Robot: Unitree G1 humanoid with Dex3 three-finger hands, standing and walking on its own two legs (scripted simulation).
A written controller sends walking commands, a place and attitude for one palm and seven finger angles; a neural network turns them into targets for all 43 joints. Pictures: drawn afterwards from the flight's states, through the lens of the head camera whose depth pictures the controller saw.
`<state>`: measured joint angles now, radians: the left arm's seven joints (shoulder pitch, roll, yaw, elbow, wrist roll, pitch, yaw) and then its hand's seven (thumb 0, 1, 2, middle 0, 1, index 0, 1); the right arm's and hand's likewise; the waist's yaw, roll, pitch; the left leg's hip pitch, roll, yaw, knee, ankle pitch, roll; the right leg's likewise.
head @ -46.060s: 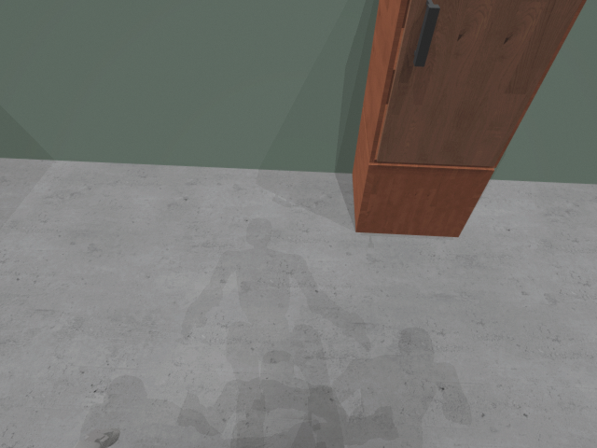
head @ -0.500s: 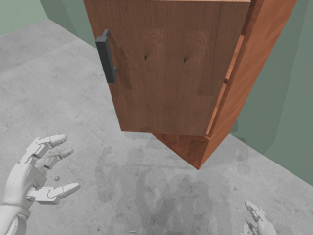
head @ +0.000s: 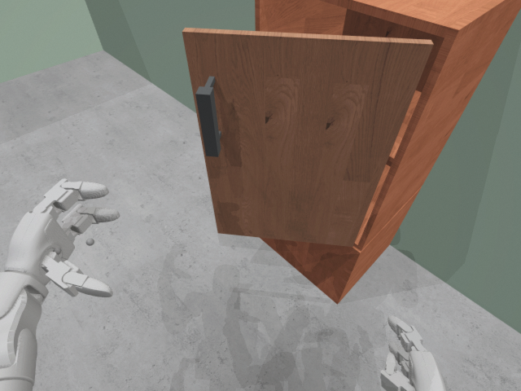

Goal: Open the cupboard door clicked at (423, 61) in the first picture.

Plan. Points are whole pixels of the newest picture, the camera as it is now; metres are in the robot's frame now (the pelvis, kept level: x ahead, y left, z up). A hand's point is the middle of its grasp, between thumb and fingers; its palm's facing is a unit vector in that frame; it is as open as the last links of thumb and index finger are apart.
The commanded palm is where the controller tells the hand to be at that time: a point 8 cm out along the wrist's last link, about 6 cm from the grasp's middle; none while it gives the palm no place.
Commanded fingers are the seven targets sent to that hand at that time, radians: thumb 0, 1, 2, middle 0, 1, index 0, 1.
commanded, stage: raise the hand with hooked fingers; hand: left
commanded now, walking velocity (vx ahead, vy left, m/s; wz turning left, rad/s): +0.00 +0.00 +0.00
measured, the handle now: (212, 117) +0.57 +0.15 +0.12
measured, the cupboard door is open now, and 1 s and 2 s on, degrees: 39 39 39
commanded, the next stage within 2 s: move the hooked fingers beside the handle in 0.68 s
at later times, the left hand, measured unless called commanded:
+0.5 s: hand (97, 212) +0.31 +0.26 +0.14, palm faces +0.02 -1.00 -0.04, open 14.0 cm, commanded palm +0.27 +0.31 +0.14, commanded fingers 0.00 -0.50 0.30 -0.30 -1.20 -0.30 -1.20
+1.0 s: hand (111, 201) +0.33 +0.25 +0.14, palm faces +0.03 -1.00 -0.02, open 14.0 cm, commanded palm +0.31 +0.30 +0.14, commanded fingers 0.00 -0.50 0.30 -0.30 -1.20 -0.30 -1.20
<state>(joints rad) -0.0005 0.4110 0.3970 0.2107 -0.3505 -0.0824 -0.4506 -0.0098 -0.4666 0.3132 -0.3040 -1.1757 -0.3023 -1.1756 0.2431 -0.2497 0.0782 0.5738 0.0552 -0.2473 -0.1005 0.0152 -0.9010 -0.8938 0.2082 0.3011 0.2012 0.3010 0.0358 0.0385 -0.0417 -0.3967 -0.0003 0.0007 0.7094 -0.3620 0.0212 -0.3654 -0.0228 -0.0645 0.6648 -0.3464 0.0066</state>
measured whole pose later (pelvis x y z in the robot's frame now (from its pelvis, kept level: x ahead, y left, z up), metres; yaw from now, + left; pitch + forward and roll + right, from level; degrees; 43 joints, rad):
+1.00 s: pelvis +0.00 -0.02 +0.01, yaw +0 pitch +2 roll +0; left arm -0.27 0.45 0.42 0.49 -0.31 -0.06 -0.47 -0.01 -0.50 0.30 -0.31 -1.20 -0.30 -1.20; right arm 0.25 -0.28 0.06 0.62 0.07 -0.21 -0.13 0.02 -0.90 -0.89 0.21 0.30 0.20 0.30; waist 0.02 0.04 -0.03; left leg -0.35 0.01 0.00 0.62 -0.31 0.00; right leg -0.33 -0.01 -0.06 0.61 -0.32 -0.02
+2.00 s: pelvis +0.01 +0.00 +0.00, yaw -2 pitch +11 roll -1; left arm -0.78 0.54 0.42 1.05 -0.17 -0.22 -0.38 -0.01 -0.50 0.30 -0.30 -1.20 -0.30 -1.20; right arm 0.38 -0.28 0.04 0.65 0.03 -0.04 -0.06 0.01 -0.90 -0.89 0.21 0.30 0.20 0.30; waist -0.10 0.01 -0.06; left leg -0.53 0.02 0.04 0.70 -0.36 0.02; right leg -0.51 0.00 -0.03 0.65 -0.32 0.01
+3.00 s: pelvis +0.02 +0.00 -0.01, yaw -3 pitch +16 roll -2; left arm -0.93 0.61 0.44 1.18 -0.12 -0.25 -0.36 -0.01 -0.50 0.30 -0.30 -1.20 -0.30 -1.20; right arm 0.40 -0.28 0.04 0.61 0.01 0.05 -0.03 0.01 -0.90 -0.89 0.21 0.30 0.20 0.30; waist -0.14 0.02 -0.09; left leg -0.65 0.04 0.03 0.77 -0.40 0.02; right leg -0.62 0.01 -0.03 0.69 -0.35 0.01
